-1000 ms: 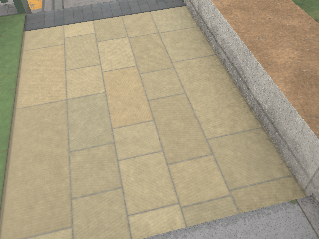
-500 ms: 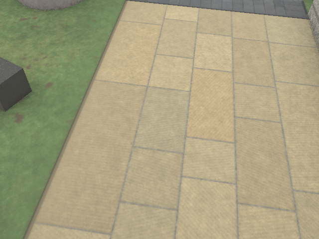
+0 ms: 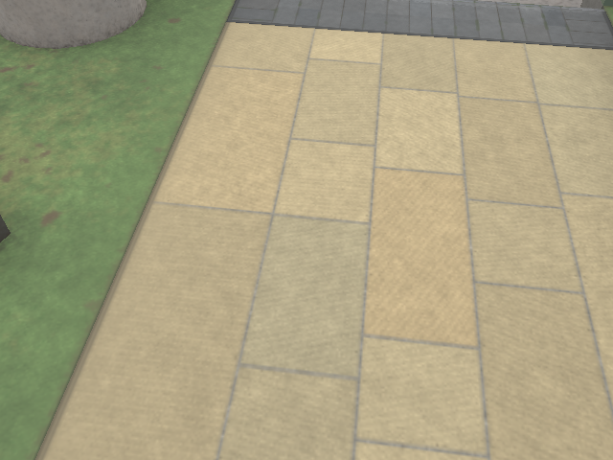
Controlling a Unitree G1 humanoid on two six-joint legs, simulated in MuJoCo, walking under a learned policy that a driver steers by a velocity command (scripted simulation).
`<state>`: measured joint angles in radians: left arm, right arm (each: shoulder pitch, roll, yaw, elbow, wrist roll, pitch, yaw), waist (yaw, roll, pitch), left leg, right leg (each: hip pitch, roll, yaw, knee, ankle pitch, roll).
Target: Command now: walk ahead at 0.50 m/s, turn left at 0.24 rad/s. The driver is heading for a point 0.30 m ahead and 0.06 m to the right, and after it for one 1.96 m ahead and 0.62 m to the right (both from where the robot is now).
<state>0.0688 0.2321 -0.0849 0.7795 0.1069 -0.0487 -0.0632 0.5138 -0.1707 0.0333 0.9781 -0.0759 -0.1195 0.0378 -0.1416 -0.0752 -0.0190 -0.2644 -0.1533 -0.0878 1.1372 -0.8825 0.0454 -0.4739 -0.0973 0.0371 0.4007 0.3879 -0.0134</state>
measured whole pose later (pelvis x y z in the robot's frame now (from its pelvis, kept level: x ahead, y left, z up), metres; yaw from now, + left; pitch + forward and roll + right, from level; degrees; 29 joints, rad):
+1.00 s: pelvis +0.30 -0.02 -0.06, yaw +0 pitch +0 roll +0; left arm 0.32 0.16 0.06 1.07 0.00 0.00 0.04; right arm 0.10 -0.17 -0.06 0.97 0.01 0.01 -0.03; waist 0.02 0.00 0.03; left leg -0.36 -0.05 -0.01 0.58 -0.21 0.04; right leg -0.09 -0.03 0.00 0.53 -0.44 0.02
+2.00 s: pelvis +0.36 +0.00 -0.07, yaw -1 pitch +0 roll +1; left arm 0.50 0.19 0.08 1.04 -0.03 -0.06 0.03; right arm 0.14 -0.22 -0.08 1.04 0.03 -0.09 0.01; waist 0.00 -0.06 0.01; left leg -0.36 -0.03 0.09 0.67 -0.30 0.08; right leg -0.14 -0.06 0.04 0.81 -0.52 0.00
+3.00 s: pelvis +0.89 -0.09 -0.07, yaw -27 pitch +3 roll +0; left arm 0.39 0.29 0.08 0.80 -0.02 -0.05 0.01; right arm 0.00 -0.26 -0.04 0.76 0.00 -0.14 0.01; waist 0.08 0.00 0.00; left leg -0.46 -0.03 -0.05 0.46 -0.03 0.01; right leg -0.12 0.10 0.23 0.58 -0.47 -0.06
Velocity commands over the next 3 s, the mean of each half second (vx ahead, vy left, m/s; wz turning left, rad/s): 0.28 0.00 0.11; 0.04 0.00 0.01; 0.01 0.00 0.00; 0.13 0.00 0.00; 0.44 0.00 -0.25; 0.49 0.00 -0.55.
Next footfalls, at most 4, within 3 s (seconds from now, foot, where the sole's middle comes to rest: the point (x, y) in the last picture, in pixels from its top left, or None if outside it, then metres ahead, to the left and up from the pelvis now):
0.02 right None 0.25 -0.15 -0.83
0.42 left None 0.40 0.07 -0.83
2.50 right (333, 365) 0.76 -0.15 -0.83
2.98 left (276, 270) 1.08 -0.04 -0.83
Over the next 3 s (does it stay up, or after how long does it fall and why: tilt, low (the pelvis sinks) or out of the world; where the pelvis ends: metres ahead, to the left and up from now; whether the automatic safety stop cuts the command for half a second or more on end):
stays up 0.89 -0.09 -0.07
